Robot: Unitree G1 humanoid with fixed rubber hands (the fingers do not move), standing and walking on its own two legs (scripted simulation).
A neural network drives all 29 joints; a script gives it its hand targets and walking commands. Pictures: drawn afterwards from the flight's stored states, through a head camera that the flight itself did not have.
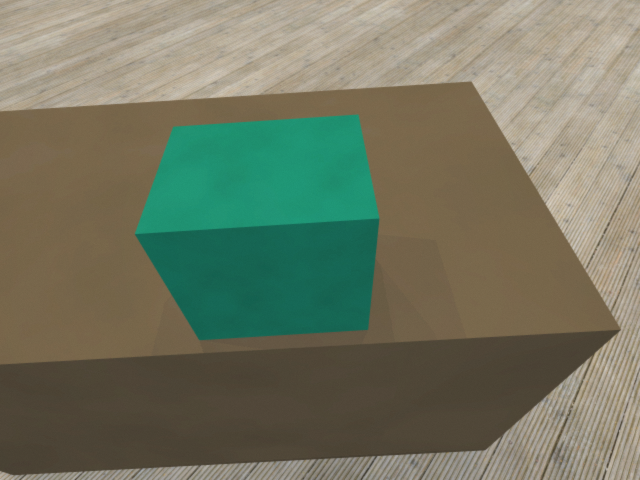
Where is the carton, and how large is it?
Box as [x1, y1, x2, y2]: [135, 115, 378, 339]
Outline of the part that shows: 358,115 173,127 135,234 199,339 367,329 378,227 378,214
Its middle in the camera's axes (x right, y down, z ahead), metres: -0.06 -0.01 +0.56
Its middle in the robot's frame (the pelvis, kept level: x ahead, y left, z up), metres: +0.44 +0.07 +0.06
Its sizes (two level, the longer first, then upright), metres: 0.255 0.199 0.240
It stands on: a pedestal, 0.71 m high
